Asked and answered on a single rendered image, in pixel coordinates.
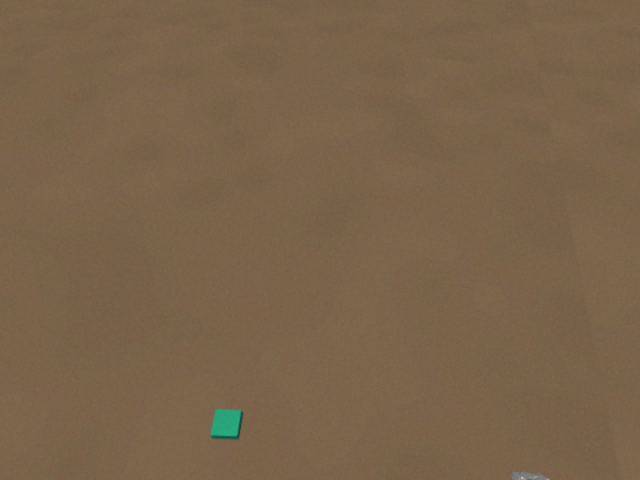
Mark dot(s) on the small box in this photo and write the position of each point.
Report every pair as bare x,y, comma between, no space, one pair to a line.
226,424

